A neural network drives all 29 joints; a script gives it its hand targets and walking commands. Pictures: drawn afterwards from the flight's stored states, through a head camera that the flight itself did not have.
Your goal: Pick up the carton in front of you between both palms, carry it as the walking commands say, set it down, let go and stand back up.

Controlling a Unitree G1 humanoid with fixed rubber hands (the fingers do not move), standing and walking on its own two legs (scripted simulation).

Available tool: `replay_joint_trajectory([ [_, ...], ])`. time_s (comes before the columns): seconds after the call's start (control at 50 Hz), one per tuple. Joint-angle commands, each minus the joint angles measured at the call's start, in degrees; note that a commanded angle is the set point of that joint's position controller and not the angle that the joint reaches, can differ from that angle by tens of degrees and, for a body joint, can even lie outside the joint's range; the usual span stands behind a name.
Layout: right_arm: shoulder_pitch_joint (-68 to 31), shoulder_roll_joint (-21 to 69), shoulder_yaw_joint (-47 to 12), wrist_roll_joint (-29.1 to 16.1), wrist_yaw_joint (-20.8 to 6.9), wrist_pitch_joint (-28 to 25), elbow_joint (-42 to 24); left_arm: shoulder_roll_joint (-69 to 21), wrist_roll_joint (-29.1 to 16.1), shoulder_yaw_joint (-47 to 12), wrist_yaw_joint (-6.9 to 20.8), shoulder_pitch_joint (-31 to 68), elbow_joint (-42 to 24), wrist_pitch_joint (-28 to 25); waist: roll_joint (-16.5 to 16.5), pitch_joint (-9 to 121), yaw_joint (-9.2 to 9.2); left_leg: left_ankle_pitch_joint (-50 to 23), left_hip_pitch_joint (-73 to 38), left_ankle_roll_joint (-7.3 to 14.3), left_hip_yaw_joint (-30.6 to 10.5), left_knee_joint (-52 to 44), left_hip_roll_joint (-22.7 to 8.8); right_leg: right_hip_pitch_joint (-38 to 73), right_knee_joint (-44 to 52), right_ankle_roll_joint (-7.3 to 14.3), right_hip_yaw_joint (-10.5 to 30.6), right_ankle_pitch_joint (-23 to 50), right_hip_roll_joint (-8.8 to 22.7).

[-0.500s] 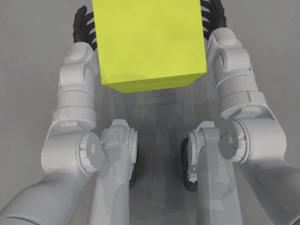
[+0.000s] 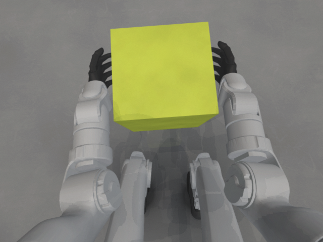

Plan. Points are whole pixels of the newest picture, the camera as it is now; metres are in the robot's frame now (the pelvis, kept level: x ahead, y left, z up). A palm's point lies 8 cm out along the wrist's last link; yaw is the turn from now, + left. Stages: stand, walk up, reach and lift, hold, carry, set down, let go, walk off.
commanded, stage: reach and lift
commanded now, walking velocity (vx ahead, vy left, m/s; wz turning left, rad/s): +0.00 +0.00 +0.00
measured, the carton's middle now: (163, 88) +0.47 +0.03 -0.12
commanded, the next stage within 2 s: hold in 2.00 s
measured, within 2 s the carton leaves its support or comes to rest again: neither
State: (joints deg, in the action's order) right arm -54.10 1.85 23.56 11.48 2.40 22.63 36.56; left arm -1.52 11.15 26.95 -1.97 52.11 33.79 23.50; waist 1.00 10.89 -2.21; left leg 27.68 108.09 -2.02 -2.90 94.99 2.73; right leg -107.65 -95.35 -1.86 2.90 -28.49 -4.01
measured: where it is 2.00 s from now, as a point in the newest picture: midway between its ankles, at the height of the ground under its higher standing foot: (168, 201)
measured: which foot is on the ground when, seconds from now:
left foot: down 0.00-1.00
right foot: down 0.00-1.00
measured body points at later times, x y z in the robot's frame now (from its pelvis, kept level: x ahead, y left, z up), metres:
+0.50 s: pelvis +0.05 +0.00 +0.14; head +0.17 +0.00 +0.57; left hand +0.43 +0.17 +0.10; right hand +0.44 -0.13 +0.10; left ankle +0.10 +0.13 -0.49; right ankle +0.10 -0.12 -0.49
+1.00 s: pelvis +0.08 +0.00 +0.24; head +0.07 +0.00 +0.69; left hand +0.39 +0.16 +0.25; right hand +0.40 -0.15 +0.25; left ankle +0.10 +0.13 -0.49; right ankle +0.10 -0.12 -0.49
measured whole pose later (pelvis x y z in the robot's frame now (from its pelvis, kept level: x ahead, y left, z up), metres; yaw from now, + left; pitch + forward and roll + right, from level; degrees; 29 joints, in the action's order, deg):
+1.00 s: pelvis +0.08 +0.00 +0.24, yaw +1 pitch +1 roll +0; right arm -15.3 8.7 14.8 13.1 0.6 30.7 21.6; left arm -8.9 13.6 15.8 -0.9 15.8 21.8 31.0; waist 0.1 3.9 0.0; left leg 14.5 18.4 -0.4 -4.0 31.6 1.4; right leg -17.8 -31.8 -0.3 3.9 -15.4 -1.4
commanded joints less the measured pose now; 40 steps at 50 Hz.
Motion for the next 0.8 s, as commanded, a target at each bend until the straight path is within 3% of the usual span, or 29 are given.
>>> replay_joint_trajectory([
  [0.0, -35.1, 64.0, -33.3, -10.6, -13.4, -1.2, 0.7, -62.1, -10.4, -34.9, 14.9, 35.6, 1.5, -0.5, 0.7, 57.0, -2.26, -13.4, -38.6, 0.6, 5.9, -12.8, 6.7, 33.2, 12.6, 0.2, -5.3, 10.5, -7.0],
  [0.12, -28.2, 64.6, -33.2, -9.2, -12.8, -1.8, 1.2, -63.0, -9.4, -34.6, 14.8, 29.1, 2.6, -1.2, 1.6, 49.8, -1.44, -12.5, -43.3, 1.0, 4.6, -18.8, 6.8, 38.4, 19.3, 0.3, -4.1, 10.0, -6.8],
  [0.32, -17.1, 65.6, -33.0, -7.0, -12.7, -3.1, 0.9, -64.5, -8.1, -36.0, 14.8, 19.3, 2.5, -2.6, -0.6, 41.7, 0.05, -14.0, -54.6, 1.2, 2.6, -29.6, 6.4, 50.5, 30.5, 1.2, -1.6, 12.1, -5.7],
  [0.6, -2.3, 66.5, -38.4, -7.3, -13.3, -2.2, -4.4, -65.1, -7.6, -40.6, 14.9, 4.0, -1.2, -2.4, -0.7, 29.6, 0.75, -21.0, -74.5, 2.1, -0.6, -46.1, 4.8, 72.4, 47.1, 1.6, 1.5, 20.4, -3.7],
  [0.78, 6.9, 65.4, -40.5, -7.5, -14.1, 1.7, -8.5, -64.7, -8.0, -43.3, 14.7, -4.6, -5.7, 1.2, -1.3, 19.6, 1.46, -28.0, -89.0, 2.1, -1.9, -57.8, 3.7, 86.2, 58.6, 1.8, 2.4, 27.4, -2.4],
])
